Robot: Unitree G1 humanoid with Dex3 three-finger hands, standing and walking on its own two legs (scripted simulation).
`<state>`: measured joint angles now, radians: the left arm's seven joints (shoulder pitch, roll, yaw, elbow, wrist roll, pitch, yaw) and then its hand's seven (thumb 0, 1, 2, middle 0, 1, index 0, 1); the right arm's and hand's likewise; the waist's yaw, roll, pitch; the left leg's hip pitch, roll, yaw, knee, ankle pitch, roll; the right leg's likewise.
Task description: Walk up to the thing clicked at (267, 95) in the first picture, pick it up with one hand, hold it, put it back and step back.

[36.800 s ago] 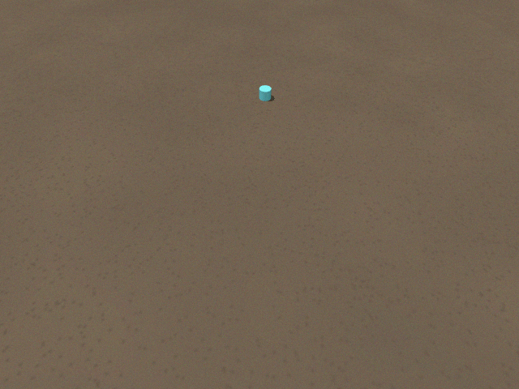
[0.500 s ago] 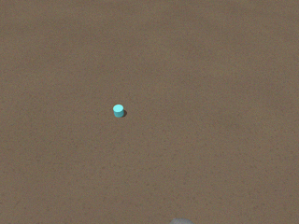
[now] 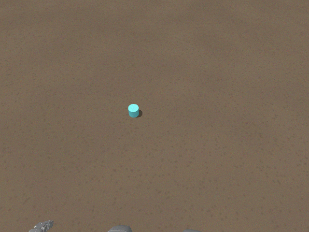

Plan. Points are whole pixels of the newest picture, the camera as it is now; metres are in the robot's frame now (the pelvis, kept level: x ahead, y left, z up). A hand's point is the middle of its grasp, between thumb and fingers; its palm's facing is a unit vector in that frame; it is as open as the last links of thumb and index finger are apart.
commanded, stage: step back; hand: left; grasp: from above
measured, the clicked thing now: (133, 110) +1.02 +0.19 -0.72
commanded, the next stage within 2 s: stand in 0.08 s
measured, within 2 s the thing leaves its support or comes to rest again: neither
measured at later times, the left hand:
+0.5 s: hand out of the picture +0.08 +0.25 -0.13, palm faces -0.02 -0.94 -0.33, open 7.4 cm
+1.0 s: hand out of the picture +0.07 +0.25 -0.13, palm faces -0.05 -0.94 -0.34, open 7.4 cm
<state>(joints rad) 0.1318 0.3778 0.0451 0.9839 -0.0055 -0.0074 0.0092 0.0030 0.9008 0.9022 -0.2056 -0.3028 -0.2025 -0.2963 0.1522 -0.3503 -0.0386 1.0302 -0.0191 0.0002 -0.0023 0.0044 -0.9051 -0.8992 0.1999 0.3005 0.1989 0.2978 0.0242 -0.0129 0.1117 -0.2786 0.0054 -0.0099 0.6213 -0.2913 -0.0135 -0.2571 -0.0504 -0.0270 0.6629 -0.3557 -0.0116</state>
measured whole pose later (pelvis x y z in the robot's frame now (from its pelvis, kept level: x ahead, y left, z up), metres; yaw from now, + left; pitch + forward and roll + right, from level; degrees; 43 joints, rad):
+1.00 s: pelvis +0.00 -0.01 +0.02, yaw -1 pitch -3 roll +0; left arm 0.12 0.35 0.00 1.14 0.00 -0.02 -0.02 0.00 0.90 0.90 -0.20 -0.30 -0.20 -0.30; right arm 0.12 -0.35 -0.01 1.16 -0.01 -0.01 0.01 0.01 -0.90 -0.90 0.20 0.30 0.20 0.30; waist -0.01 0.01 0.06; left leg -0.14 0.04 0.00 0.34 -0.15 -0.03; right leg -0.12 -0.02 -0.02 0.35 -0.19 0.01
